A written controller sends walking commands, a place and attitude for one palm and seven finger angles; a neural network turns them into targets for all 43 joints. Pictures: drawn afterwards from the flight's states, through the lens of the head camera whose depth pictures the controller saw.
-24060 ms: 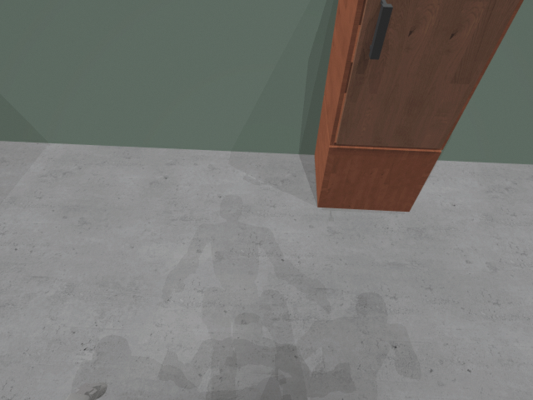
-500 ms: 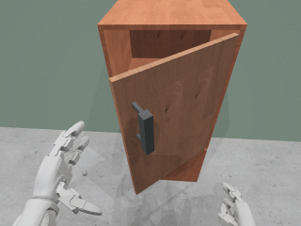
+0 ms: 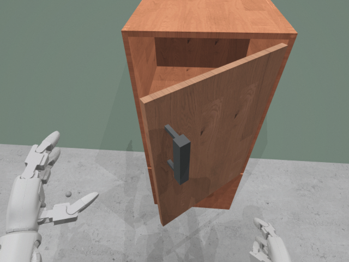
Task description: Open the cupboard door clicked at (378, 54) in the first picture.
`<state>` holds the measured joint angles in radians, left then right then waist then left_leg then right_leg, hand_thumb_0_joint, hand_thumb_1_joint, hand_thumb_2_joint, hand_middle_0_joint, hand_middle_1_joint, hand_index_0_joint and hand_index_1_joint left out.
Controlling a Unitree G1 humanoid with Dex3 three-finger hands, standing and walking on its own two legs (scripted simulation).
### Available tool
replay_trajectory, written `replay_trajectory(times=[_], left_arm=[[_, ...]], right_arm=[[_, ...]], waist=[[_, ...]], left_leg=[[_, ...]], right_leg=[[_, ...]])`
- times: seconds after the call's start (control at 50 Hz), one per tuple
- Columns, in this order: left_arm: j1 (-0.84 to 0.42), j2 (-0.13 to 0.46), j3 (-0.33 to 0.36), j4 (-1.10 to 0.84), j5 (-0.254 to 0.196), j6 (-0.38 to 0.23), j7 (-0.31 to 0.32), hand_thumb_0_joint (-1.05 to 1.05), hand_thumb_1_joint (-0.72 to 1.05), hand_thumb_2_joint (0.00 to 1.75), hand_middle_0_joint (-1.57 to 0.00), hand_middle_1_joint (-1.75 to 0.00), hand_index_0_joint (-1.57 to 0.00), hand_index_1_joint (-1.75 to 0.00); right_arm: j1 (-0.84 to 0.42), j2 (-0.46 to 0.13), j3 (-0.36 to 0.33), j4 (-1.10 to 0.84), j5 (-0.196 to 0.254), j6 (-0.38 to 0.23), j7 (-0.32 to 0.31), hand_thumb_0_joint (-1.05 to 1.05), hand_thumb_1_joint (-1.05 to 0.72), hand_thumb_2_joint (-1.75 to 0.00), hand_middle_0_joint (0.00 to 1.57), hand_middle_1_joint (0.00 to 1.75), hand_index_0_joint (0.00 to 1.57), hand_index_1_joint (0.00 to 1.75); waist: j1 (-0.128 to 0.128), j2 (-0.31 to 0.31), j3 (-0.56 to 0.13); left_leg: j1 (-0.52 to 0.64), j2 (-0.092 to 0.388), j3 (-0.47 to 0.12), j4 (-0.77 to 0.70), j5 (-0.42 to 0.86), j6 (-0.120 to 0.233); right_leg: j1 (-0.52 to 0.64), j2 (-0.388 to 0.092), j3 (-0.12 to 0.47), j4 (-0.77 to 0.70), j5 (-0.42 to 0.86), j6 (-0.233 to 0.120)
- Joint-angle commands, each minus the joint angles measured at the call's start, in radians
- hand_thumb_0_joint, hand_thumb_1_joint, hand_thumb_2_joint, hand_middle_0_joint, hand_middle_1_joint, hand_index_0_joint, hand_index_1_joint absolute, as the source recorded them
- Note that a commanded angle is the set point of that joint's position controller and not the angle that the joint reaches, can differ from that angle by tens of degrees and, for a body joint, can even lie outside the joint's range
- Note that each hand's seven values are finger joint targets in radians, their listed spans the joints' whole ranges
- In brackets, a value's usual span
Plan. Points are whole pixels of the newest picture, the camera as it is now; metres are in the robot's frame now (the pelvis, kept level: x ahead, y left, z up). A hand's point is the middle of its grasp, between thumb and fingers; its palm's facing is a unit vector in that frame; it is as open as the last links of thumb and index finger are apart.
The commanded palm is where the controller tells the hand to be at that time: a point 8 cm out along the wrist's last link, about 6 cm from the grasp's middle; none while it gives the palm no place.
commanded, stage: draw the hand back to the body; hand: left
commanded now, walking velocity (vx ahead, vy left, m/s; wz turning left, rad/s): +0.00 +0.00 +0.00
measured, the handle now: (175, 154) +0.33 +0.04 +0.10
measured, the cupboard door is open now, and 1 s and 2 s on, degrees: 39 39 39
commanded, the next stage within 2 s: step back with the hand held close in 0.66 s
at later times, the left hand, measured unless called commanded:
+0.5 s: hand (50, 181) +0.20 +0.25 +0.15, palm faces +0.44 -0.81 -0.40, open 7.6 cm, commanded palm +0.15 +0.29 +0.17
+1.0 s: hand (56, 184) +0.20 +0.24 +0.15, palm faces +0.35 -0.80 -0.49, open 7.4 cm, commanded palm +0.14 +0.28 +0.17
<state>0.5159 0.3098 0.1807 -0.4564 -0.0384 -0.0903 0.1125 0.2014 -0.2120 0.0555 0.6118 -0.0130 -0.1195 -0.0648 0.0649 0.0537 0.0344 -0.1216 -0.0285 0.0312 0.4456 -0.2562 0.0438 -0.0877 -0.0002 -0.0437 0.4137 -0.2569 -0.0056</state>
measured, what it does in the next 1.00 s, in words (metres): stands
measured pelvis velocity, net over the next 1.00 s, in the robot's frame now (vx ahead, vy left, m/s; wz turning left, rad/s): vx -0.01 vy -0.01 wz -0.03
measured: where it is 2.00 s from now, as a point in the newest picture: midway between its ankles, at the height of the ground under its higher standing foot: outside the picture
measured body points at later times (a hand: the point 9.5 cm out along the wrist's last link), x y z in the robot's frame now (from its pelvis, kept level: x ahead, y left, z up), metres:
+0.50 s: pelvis +0.01 -0.01 +0.00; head +0.00 -0.03 +0.45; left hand +0.17 +0.29 +0.18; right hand +0.20 -0.23 -0.08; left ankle +0.00 +0.09 -0.74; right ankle -0.02 -0.12 -0.74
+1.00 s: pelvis -0.01 -0.01 +0.00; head +0.01 -0.03 +0.45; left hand +0.17 +0.28 +0.18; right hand +0.17 -0.25 -0.09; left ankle +0.00 +0.09 -0.74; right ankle -0.02 -0.12 -0.74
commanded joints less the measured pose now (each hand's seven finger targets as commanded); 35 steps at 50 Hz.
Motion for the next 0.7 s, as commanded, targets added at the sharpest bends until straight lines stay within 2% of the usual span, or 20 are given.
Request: replay_trajectory(times=[0.0,0.02,0.06,0.1,0.12,0.14,0.22,0.26,0.3,0.34,0.42,0.46,0.5,0.52,0.58,0.64,0.68], left_arm=[[-0.061,0.148,0.147,-0.217,-0.006,-0.069,0.017,0.0,0.44,0.7,-0.18,-0.3,-0.18,-0.3],[-0.06,0.166,0.167,-0.192,-0.003,-0.066,0.019,0.0,0.48,0.72,-0.19,-0.3,-0.19,-0.3],[-0.068,0.158,0.175,-0.189,-0.009,-0.065,0.018,0.0,0.55,0.75,-0.19,-0.3,-0.19,-0.3],[-0.09,0.178,0.199,-0.209,-0.01,-0.07,0.02,0.0,0.62,0.78,-0.19,-0.3,-0.19,-0.3],[-0.087,0.205,0.227,-0.186,-0.009,-0.069,0.024,0.0,0.65,0.8,-0.19,-0.3,-0.19,-0.3],[-0.088,0.189,0.223,-0.181,-0.014,-0.068,0.022,0.0,0.69,0.81,-0.19,-0.3,-0.19,-0.3],[-0.123,0.232,0.275,-0.173,-0.017,-0.071,0.028,0.0,0.83,0.87,-0.2,-0.3,-0.2,-0.3],[-0.116,0.226,0.286,-0.153,-0.023,-0.068,0.027,0.0,0.9,0.9,-0.2,-0.3,-0.2,-0.3],[-0.115,0.189,0.247,-0.136,-0.024,-0.066,0.02,0.0,0.9,0.9,-0.2,-0.3,-0.2,-0.3],[-0.127,0.185,0.234,-0.141,-0.021,-0.066,0.019,0.0,0.9,0.9,-0.2,-0.3,-0.2,-0.3],[-0.124,0.23,0.268,-0.151,-0.02,-0.069,0.024,0.0,0.9,0.9,-0.2,-0.3,-0.2,-0.3],[-0.118,0.212,0.259,-0.15,-0.023,-0.069,0.022,0.0,0.9,0.9,-0.2,-0.3,-0.2,-0.3],[-0.126,0.219,0.268,-0.148,-0.024,-0.07,0.023,0.0,0.9,0.9,-0.2,-0.3,-0.2,-0.3],[-0.132,0.237,0.28,-0.148,-0.021,-0.07,0.024,0.0,0.9,0.9,-0.2,-0.3,-0.2,-0.3],[-0.131,0.212,0.26,-0.142,-0.026,-0.07,0.021,0.0,0.9,0.9,-0.2,-0.3,-0.2,-0.3],[-0.144,0.214,0.258,-0.143,-0.025,-0.073,0.022,0.0,0.9,0.9,-0.2,-0.3,-0.2,-0.3],[-0.128,0.205,0.254,-0.136,-0.026,-0.073,0.02,0.0,0.9,0.9,-0.2,-0.3,-0.2,-0.3]], right_arm=[[-0.135,-0.113,-0.056,-0.166,0.007,-0.048,-0.009,0.0,-0.9,-0.9,0.2,0.3,0.2,0.3],[-0.139,-0.117,-0.06,-0.16,0.008,-0.044,-0.011,0.0,-0.9,-0.9,0.2,0.3,0.2,0.3],[-0.138,-0.116,-0.061,-0.162,0.01,-0.035,-0.01,0.0,-0.9,-0.9,0.2,0.3,0.2,0.3],[-0.135,-0.118,-0.065,-0.161,0.011,-0.033,-0.009,0.0,-0.9,-0.9,0.2,0.3,0.2,0.3],[-0.139,-0.12,-0.067,-0.153,0.012,-0.032,-0.011,0.0,-0.9,-0.9,0.2,0.3,0.2,0.3],[-0.139,-0.117,-0.067,-0.155,0.012,-0.027,-0.011,0.0,-0.9,-0.9,0.2,0.3,0.2,0.3],[-0.138,-0.122,-0.072,-0.145,0.015,-0.024,-0.012,0.0,-0.9,-0.9,0.2,0.3,0.2,0.3],[-0.136,-0.118,-0.073,-0.14,0.016,-0.02,-0.012,0.0,-0.9,-0.9,0.2,0.3,0.2,0.3],[-0.139,-0.12,-0.076,-0.143,0.017,-0.017,-0.007,0.0,-0.9,-0.9,0.2,0.3,0.2,0.3],[-0.14,-0.125,-0.078,-0.143,0.018,-0.016,-0.005,0.0,-0.9,-0.9,0.2,0.3,0.2,0.3],[-0.143,-0.126,-0.08,-0.143,0.016,-0.016,-0.007,0.0,-0.9,-0.9,0.2,0.3,0.2,0.3],[-0.145,-0.117,-0.078,-0.144,0.016,-0.013,-0.009,0.0,-0.9,-0.9,0.2,0.3,0.2,0.3],[-0.145,-0.116,-0.077,-0.144,0.015,-0.014,-0.009,0.0,-0.9,-0.9,0.2,0.3,0.2,0.3],[-0.149,-0.12,-0.078,-0.142,0.016,-0.013,-0.011,0.0,-0.9,-0.9,0.2,0.3,0.2,0.3],[-0.151,-0.112,-0.076,-0.143,0.017,-0.014,-0.012,0.0,-0.9,-0.9,0.2,0.3,0.2,0.3],[-0.152,-0.114,-0.075,-0.14,0.015,-0.018,-0.012,0.0,-0.9,-0.9,0.2,0.3,0.2,0.3],[-0.151,-0.113,-0.077,-0.14,0.017,-0.018,-0.012,0.0,-0.9,-0.9,0.2,0.3,0.2,0.3]], waist=[[0.008,0.007,-0.101],[0.01,0.002,-0.088],[0.007,-0.011,-0.081],[0.006,0.019,-0.103],[0.011,0.007,-0.096],[0.008,0.002,-0.092],[0.01,0.03,-0.095],[0.01,0.027,-0.102],[0.002,-0.001,-0.08],[0.0,0.013,-0.085],[0.009,-0.004,-0.105],[0.007,0.009,-0.098],[0.006,-0.007,-0.091],[0.01,0.011,-0.092],[0.005,0.02,-0.081],[0.004,0.019,-0.065],[0.006,0.008,-0.082]], left_leg=[[0.028,0.061,-0.071,-0.087,0.28,-0.042],[0.029,0.064,-0.067,-0.087,0.27,-0.042],[0.025,0.065,-0.07,-0.094,0.276,-0.044],[0.039,0.063,-0.066,-0.088,0.296,-0.044],[0.038,0.063,-0.063,-0.085,0.304,-0.043],[0.042,0.063,-0.062,-0.087,0.3,-0.043],[0.046,0.061,-0.055,-0.082,0.314,-0.043],[0.055,0.061,-0.052,-0.081,0.338,-0.042],[0.059,0.061,-0.049,-0.082,0.323,-0.036],[0.064,0.062,-0.051,-0.086,0.314,-0.036],[0.063,0.056,-0.047,-0.081,0.303,-0.032],[0.062,0.053,-0.041,-0.08,0.299,-0.029],[0.056,0.051,-0.04,-0.08,0.283,-0.028],[0.057,0.051,-0.04,-0.079,0.279,-0.029],[0.064,0.05,-0.036,-0.081,0.259,-0.026],[0.058,0.048,-0.038,-0.085,0.237,-0.027],[0.066,0.049,-0.036,-0.084,0.242,-0.024]], right_leg=[[0.018,0.004,0.02,-0.059,0.188,-0.025],[0.015,0.005,0.021,-0.066,0.186,-0.025],[0.014,0.008,0.019,-0.065,0.186,-0.023],[0.022,0.005,0.024,-0.066,0.204,-0.024],[0.024,0.005,0.026,-0.071,0.214,-0.025],[0.019,0.006,0.028,-0.073,0.214,-0.024],[0.027,0.005,0.031,-0.08,0.231,-0.026],[0.028,0.004,0.031,-0.079,0.247,-0.023],[0.008,0.004,0.031,-0.088,0.241,-0.019],[0.009,0.004,0.031,-0.09,0.23,-0.019],[0.027,0.004,0.035,-0.092,0.245,-0.021],[0.022,0.001,0.039,-0.095,0.251,-0.019],[0.021,0.002,0.04,-0.101,0.244,-0.019],[0.025,0.002,0.041,-0.103,0.242,-0.021],[0.009,0.0,0.044,-0.111,0.224,-0.018],[0.005,0.0,0.045,-0.118,0.207,-0.019],[0.011,0.001,0.045,-0.117,0.208,-0.017]])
